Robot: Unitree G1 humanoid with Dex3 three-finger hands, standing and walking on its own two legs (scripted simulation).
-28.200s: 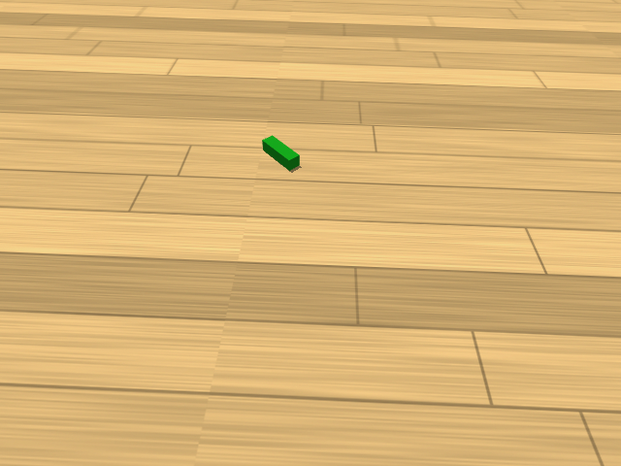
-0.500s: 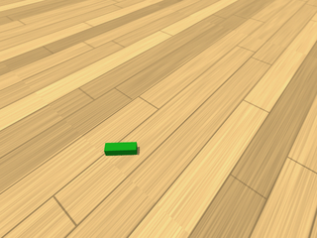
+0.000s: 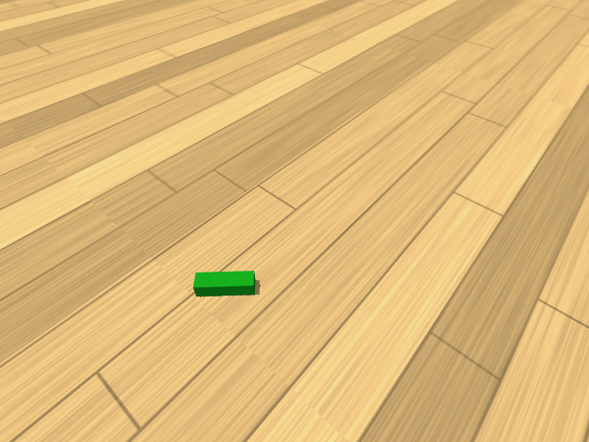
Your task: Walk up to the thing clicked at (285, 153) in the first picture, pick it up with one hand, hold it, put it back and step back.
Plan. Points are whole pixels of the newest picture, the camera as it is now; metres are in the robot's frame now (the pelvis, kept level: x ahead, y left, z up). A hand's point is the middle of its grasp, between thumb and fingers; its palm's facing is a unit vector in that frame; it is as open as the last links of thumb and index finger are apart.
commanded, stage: walk up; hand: left
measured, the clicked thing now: (225, 283) +0.81 +0.30 -0.74
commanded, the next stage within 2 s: none
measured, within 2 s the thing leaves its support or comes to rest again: neither
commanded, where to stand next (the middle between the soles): +0.44 +0.04 m, yaw +3 degrees
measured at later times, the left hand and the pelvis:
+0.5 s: hand out of the picture +0.15 +0.29 -0.18, palm faces +0.01 -0.93 -0.37, open 7.4 cm; pelvis +0.14 +0.02 -0.03, yaw +2 degrees
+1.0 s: hand (134, 343) +0.30 +0.29 -0.12, palm faces +0.03 -0.88 -0.48, open 7.4 cm; pelvis +0.30 +0.00 -0.01, yaw +2 degrees
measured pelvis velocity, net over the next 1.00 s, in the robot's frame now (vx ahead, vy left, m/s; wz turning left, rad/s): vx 0.30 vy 0.00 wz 0.03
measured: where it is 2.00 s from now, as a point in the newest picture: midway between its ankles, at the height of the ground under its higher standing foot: (289, 391)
